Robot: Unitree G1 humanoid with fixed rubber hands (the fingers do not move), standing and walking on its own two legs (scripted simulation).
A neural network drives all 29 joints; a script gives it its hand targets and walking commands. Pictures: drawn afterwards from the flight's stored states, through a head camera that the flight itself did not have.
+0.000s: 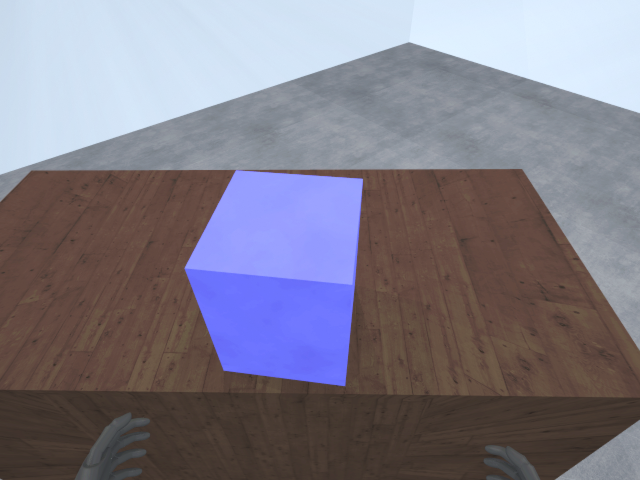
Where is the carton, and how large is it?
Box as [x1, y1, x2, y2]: [185, 170, 362, 385]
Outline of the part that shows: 236,170 185,266 186,273 223,369 238,372 344,385 354,287 362,179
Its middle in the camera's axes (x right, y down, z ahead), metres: -0.04 +0.06 +0.61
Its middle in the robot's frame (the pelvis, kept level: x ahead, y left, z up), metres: +0.43 +0.07 +0.01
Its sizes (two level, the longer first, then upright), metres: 0.210 0.200 0.250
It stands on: a pedestal, 0.66 m high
